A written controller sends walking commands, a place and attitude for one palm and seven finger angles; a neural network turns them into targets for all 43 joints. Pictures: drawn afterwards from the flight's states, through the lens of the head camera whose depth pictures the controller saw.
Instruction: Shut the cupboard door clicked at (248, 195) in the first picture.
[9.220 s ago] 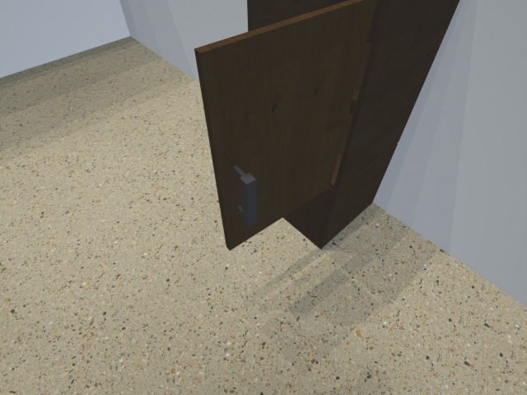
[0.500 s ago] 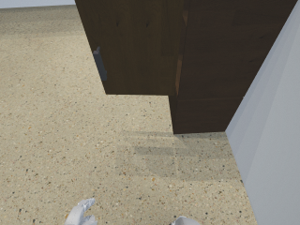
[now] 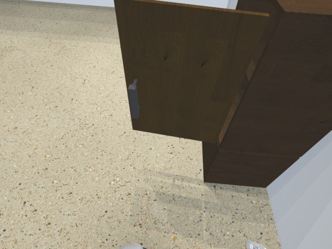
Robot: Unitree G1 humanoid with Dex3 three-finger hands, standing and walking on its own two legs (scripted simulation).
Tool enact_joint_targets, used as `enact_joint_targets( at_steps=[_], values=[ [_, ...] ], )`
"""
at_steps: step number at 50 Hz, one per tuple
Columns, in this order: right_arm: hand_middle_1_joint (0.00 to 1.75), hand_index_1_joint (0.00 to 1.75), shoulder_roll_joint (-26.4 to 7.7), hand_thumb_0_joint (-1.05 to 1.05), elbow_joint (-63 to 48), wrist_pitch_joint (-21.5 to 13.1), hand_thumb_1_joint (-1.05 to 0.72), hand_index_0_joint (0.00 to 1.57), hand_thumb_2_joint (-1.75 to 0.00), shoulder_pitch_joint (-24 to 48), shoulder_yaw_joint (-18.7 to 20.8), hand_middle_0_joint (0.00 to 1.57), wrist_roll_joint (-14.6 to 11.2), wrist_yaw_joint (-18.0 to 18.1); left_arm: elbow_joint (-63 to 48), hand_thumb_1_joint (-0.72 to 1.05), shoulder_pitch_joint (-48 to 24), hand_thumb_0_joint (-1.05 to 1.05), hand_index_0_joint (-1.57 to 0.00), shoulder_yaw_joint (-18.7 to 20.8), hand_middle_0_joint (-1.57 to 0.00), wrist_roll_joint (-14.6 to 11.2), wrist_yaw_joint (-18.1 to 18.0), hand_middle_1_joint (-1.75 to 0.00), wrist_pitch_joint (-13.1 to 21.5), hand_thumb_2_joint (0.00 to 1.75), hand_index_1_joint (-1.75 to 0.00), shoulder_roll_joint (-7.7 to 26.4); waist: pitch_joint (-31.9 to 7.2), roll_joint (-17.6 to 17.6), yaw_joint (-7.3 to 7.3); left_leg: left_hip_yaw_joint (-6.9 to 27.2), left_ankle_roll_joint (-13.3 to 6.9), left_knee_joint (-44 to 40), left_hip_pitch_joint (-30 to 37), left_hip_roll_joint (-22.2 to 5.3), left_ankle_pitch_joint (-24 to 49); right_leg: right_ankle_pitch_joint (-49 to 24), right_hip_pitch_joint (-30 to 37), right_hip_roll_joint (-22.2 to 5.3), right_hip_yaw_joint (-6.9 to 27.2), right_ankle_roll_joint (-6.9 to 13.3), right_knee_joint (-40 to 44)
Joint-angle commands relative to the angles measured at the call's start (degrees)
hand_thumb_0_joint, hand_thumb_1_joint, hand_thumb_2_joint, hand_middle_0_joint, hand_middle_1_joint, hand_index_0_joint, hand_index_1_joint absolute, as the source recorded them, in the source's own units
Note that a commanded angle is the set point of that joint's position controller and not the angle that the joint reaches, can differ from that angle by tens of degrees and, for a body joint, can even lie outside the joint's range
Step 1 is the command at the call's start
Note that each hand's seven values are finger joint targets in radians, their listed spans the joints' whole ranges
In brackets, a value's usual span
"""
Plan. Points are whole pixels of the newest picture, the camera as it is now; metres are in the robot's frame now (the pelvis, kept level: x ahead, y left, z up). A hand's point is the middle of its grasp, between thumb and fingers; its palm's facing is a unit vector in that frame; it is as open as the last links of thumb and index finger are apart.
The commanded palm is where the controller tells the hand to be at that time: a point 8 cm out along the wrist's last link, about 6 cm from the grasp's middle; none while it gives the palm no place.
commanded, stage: take the last steps up to it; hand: left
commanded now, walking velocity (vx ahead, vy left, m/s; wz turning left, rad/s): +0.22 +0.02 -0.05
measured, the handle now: (135, 99) +0.63 +0.19 -0.09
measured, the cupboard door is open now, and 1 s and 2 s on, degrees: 84 84 84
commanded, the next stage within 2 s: come to a stop and stand still in 0.22 s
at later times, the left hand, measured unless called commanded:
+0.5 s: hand (117, 205) +0.25 +0.17 -0.15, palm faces -0.07 -0.97 -0.23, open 7.3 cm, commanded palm none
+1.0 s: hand (95, 243) +0.14 +0.21 -0.16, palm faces -0.02 -0.96 -0.29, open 7.4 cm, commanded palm none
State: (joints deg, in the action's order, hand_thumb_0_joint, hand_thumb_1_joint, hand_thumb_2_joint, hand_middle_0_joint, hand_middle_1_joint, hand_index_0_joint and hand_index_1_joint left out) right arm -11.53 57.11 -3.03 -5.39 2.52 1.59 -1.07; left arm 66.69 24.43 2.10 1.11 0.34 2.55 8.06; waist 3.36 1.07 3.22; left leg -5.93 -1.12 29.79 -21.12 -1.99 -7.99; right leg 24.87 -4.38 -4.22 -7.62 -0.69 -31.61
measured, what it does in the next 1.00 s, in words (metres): walks ahead: right foot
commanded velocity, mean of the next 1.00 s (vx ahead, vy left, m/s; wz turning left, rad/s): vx -0.03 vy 0.02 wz -0.01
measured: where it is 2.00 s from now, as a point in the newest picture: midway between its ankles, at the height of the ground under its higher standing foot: outside the picture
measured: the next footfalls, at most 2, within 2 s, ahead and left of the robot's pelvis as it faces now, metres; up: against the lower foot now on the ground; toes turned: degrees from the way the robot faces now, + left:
right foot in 0.40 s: +0.15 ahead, -0.10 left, +0.00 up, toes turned -2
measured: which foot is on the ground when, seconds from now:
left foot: down 0.00-1.00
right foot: up 0.00-0.38, down 0.40-1.00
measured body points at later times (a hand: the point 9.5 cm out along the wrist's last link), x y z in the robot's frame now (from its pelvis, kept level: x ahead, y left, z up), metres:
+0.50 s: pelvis +0.13 +0.00 +0.01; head +0.17 -0.02 +0.45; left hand +0.25 +0.22 -0.13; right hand +0.07 -0.22 -0.16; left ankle +0.09 +0.11 -0.72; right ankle +0.15 -0.10 -0.73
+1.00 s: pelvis +0.12 +0.01 +0.00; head +0.14 -0.01 +0.45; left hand +0.15 +0.26 -0.13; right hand +0.20 -0.23 -0.15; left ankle +0.13 +0.12 -0.73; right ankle +0.11 -0.10 -0.73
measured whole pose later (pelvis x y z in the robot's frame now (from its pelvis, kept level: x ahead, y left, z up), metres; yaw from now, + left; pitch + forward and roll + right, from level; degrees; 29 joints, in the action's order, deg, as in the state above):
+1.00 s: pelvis +0.12 +0.01 +0.00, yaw -2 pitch -1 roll +1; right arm -11.6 54.2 0.4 -10.2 2.0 0.4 0.7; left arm 58.7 16.6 -0.2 1.0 -2.6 0.4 10.3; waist 2.9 -2.5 -0.2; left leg -5.8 -0.3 31.2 -13.5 -1.3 -16.6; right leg 18.9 -13.7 -1.3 -2.3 0.8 -33.4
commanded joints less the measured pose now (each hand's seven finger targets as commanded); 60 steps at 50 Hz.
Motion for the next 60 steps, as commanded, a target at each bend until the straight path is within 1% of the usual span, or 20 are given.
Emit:
enact_joint_targets(
  at_steps=[1, 6, 14, 17, 18, 20, 22, 24, 29, 33, 35, 39, 41, 42, 43, 44, 46, 49, 53, 60],
  values=[
    [0.30, 0.30, -12.0, 0.00, 3.1, 0.3, -0.90, 0.20, -0.90, -20.2, 2.2, 0.20, 0.1, 2.4, -7.8, 0.90, -5.8, 0.00, -0.20, 0.8, -0.20, -0.1, -1.0, -0.30, 1.1, 0.90, -0.30, 4.5, -9.6, -12.1, -8.51, 24.4, -11.2, -12.3, 26.1, -22.0, 5.9, 7.6, -30.3, 0.5, 5.2, 2.8, -38.7],
    [0.30, 0.30, -4.8, 0.00, 0.8, -0.9, -0.90, 0.20, -0.90, -11.2, -0.1, 0.20, -0.2, 2.8, -6.4, 0.90, -3.8, 0.00, -0.20, 1.1, -0.20, 0.4, 0.0, -0.30, -0.9, 0.90, -0.30, 2.8, -3.0, -6.7, -2.38, 10.3, -8.3, -17.5, 10.6, -14.9, 6.7, -4.7, -25.4, -2.9, 6.3, 1.1, -33.3],
    [0.30, 0.30, -4.6, 0.00, 2.6, -0.3, -0.90, 0.20, -0.90, -13.8, 0.1, 0.20, 0.1, 2.6, -10.6, 0.90, -12.1, 0.00, -0.20, 0.8, -0.20, 0.4, 0.0, -0.30, -1.5, 0.90, -0.30, 3.2, 0.3, -6.8, -3.11, 7.4, -9.3, -16.1, 8.4, -13.1, 9.1, -7.2, -17.0, -0.6, 3.3, 1.1, -10.1],
    [0.30, 0.30, -4.9, 0.00, 3.3, 0.5, -0.90, 0.20, -0.90, -13.1, -0.1, 0.20, -0.1, 2.7, -9.6, 0.90, -9.7, 0.00, -0.20, 0.7, -0.20, 0.4, -0.2, -0.30, -1.4, 0.90, -0.30, 4.2, -1.6, -4.8, -1.22, 5.7, -6.4, -9.6, 7.2, -10.6, 7.7, -12.6, -7.2, 1.8, 1.7, 1.0, -0.3],
    [0.30, 0.30, -3.6, 0.00, 3.5, 0.5, -0.90, 0.20, -0.90, -13.2, -0.5, 0.20, -0.5, 2.8, -8.9, 0.90, -7.6, 0.00, -0.20, 0.8, -0.20, 0.3, -0.6, -0.30, -0.9, 0.90, -0.30, 5.6, -2.6, -1.4, -0.24, 3.9, -3.4, -5.2, 5.6, -7.5, 6.6, -19.2, -1.6, 0.2, 4.5, 1.3, 5.7],
    [0.30, 0.30, -1.5, 0.00, 3.7, 1.0, -0.90, 0.20, -0.90, -16.3, -1.2, 0.20, -1.2, 2.5, -7.4, 0.90, -5.0, 0.00, -0.20, 0.9, -0.20, -0.3, -1.6, -0.30, -0.2, 0.90, -0.30, 11.7, -5.6, 9.2, -1.59, 0.5, 2.5, 1.0, -0.7, 0.0, -13.3, -48.9, 6.3, -15.9, 18.5, 8.0, 8.7],
    [0.30, 0.30, -1.3, 0.00, 5.0, 2.6, -0.90, 0.20, -0.90, -16.7, -1.0, 0.20, -1.3, 2.9, -7.6, 0.90, -8.1, 0.00, -0.20, 0.7, -0.20, -0.7, -2.3, -0.30, 0.0, 0.90, -0.30, 11.7, -8.4, 14.6, -2.37, 2.6, 3.4, 7.1, 3.3, -0.7, -22.1, -66.8, 4.2, -16.2, 17.2, 11.6, 7.2],
    [0.30, 0.30, -1.3, 0.00, 5.7, 3.4, -0.90, 0.20, -0.90, -16.8, -0.7, 0.20, -1.8, 3.3, -8.2, 0.90, -10.8, 0.00, -0.20, 0.7, -0.20, -0.6, -3.1, -0.30, -0.8, 0.90, -0.30, 11.1, -8.6, 10.7, -2.74, 3.4, 3.6, 6.7, 2.7, -0.8, -20.3, -72.7, 5.6, -15.3, 13.9, 11.8, 4.7],
    [0.30, 0.30, -1.1, 0.00, 6.4, 4.5, -0.90, 0.20, -0.90, -16.9, 0.0, 0.20, -1.1, 3.1, -8.9, 0.90, -13.8, 0.00, -0.20, 1.6, -0.20, -0.9, -3.2, -0.30, -2.6, 0.90, -0.30, 11.0, -7.4, 3.2, -3.56, 1.6, 3.6, -4.1, 10.3, -1.5, 1.2, -52.3, -2.0, -10.2, 9.2, 6.8, 1.4],
    [0.30, 0.30, -5.0, 0.00, 2.8, 4.3, -0.90, 0.20, -0.90, -12.8, 0.9, 0.20, -0.3, 3.4, -11.5, 0.90, -14.9, 0.00, -0.20, 1.3, -0.20, -0.6, -2.8, -0.30, -4.6, 0.90, -0.30, 6.1, -0.6, -11.1, -2.77, 10.9, -4.0, -10.5, 5.5, -12.4, 20.2, -10.4, -9.4, 0.9, 3.0, 0.8, -5.4],
    [0.30, 0.30, -4.9, 0.00, 2.0, 3.7, -0.90, 0.20, -0.90, -11.7, 0.8, 0.20, -0.1, 3.8, -11.6, 0.90, -14.4, 0.00, -0.20, 1.2, -0.20, -0.5, -2.6, -0.30, -5.0, 0.90, -0.30, 5.7, -0.7, -10.9, -2.82, 12.0, -7.0, -11.6, 5.3, -14.1, 21.2, 0.8, -10.9, 1.7, 5.3, 0.8, -11.2],
    [0.30, 0.30, -5.5, 0.00, 1.0, 3.3, -0.90, 0.20, -0.90, -8.8, 1.0, 0.20, -0.4, 3.9, -10.5, 0.90, -10.7, 0.00, -0.20, 0.8, -0.20, -0.3, -2.2, -0.30, -4.1, 0.90, -0.30, 5.6, -5.0, -7.2, -1.61, 9.1, -5.7, -5.4, 13.0, -11.0, 23.8, -8.1, -9.0, 1.8, 5.9, 1.1, -0.2],
    [0.30, 0.30, -4.6, 0.00, 0.5, 3.4, -0.90, 0.20, -0.90, -8.8, 1.2, 0.20, -1.2, 3.5, -9.8, 0.90, -9.7, 0.00, -0.20, 0.8, -0.20, -0.1, -2.5, -0.30, -3.1, 0.90, -0.30, 8.0, -5.9, -0.5, -2.89, 5.6, -1.0, -2.2, 11.7, -5.7, 10.0, -26.4, -6.6, -2.5, 11.7, 2.4, 7.0],
    [0.30, 0.30, -6.5, 0.00, -4.0, 2.1, -0.90, 0.20, -0.90, -5.0, 1.2, 0.20, -1.9, 3.0, -9.5, 0.90, -4.8, 0.00, -0.20, 0.1, -0.20, 0.1, -4.9, -0.30, -2.2, 0.90, -0.30, 9.4, -6.9, -5.2, -2.14, 2.7, 1.2, 7.2, 13.9, -6.3, 18.5, -47.9, -9.4, -6.0, 15.4, 2.2, 5.4],
    [0.30, 0.30, -3.7, 0.00, -4.3, 2.6, -0.90, 0.20, -0.90, -9.5, 0.8, 0.20, -1.3, 2.2, -12.2, 0.90, -8.2, 0.00, -0.20, 0.7, -0.20, -0.1, -4.5, -0.30, -1.1, 0.90, -0.30, 12.1, -12.0, -2.0, -4.86, 3.2, 0.7, 4.9, 8.7, -3.6, 2.0, -43.4, -2.4, -7.2, 16.0, 5.2, 2.2],
    [0.30, 0.30, -2.7, 0.00, -4.7, 2.8, -0.90, 0.20, -0.90, -8.3, 0.2, 0.20, -0.9, 1.7, -12.5, 0.90, -9.1, 0.00, -0.20, 0.4, -0.20, -0.1, -4.3, -0.30, -0.5, 0.90, -0.30, 11.4, -12.1, 0.5, -4.11, 2.7, 0.6, 1.3, 8.4, -2.2, -4.5, -44.4, -1.6, -7.7, 16.5, 6.2, 1.9],
    [0.30, 0.30, -3.2, 0.00, -5.4, 2.8, -0.90, 0.20, -0.90, -9.1, 0.2, 0.20, -1.0, 1.8, -12.9, 0.90, -8.8, 0.00, -0.20, -0.3, -0.20, -0.1, -3.8, -0.30, 0.0, 0.90, -0.30, 10.2, -8.8, 6.2, -5.00, 3.7, -0.1, 0.0, 10.2, -2.2, -2.7, -40.6, -5.3, -5.8, 15.1, 5.1, 3.3],
    [0.30, 0.30, -4.6, 0.00, -5.3, 2.3, -0.90, 0.20, -0.90, -8.9, -0.1, 0.20, -0.8, 1.9, -13.0, 0.90, -8.5, 0.00, -0.20, -0.9, -0.20, -0.1, -3.3, -0.30, -0.3, 0.90, -0.30, 9.9, -5.4, -1.0, -4.67, 4.7, -0.8, -2.4, 13.3, -4.2, 5.9, -29.9, -9.7, -2.8, 12.3, 3.8, 3.9],
    [0.30, 0.30, -5.5, 0.00, -5.1, 2.7, -0.90, 0.20, -0.90, -7.8, -0.7, 0.20, -0.7, 1.6, -12.6, 0.90, -8.7, 0.00, -0.20, -1.5, -0.20, -0.2, -2.8, -0.30, -1.0, 0.90, -0.30, 10.1, 2.4, 2.8, -4.44, 5.6, -0.6, -6.6, 8.9, -3.6, -7.8, -7.1, -14.9, -1.9, 13.7, 3.4, 10.2],
    [0.30, 0.30, -5.2, 0.00, -2.5, 2.1, -0.90, 0.20, -0.90, -10.2, -1.4, 0.20, -0.4, 1.4, -11.9, 0.90, -7.4, 0.00, -0.20, -1.4, -0.20, -0.2, -2.3, -0.30, -1.1, 0.90, -0.30, 10.4, 1.6, 0.8, -3.80, 6.2, -0.6, -10.0, 8.0, -3.3, -11.4, 0.3, -14.6, -1.3, 13.4, 3.2, 12.5]
  ],
)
